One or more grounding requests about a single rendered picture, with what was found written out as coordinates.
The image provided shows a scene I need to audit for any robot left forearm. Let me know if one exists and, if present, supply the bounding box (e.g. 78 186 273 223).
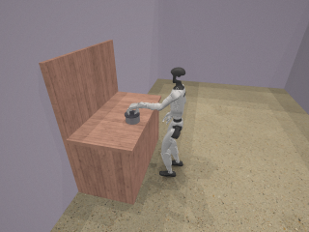
136 101 160 110

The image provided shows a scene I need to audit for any robot left thigh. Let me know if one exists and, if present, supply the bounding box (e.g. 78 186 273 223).
161 126 181 156

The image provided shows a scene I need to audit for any lid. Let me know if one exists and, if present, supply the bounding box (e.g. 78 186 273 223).
125 110 140 119

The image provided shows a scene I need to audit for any left robot upper arm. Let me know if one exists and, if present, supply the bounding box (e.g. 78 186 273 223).
157 90 181 111

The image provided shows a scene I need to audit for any robot left hand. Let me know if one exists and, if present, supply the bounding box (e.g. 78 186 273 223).
126 102 139 115

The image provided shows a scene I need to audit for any table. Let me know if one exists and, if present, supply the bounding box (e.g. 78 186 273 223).
39 40 161 205

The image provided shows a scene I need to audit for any pot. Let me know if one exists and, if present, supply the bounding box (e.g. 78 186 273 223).
126 116 140 125

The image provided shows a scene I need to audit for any robot right hand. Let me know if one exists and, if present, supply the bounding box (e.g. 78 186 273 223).
162 112 173 125

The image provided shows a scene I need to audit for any right robot shin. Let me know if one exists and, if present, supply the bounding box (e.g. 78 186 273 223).
169 139 180 163

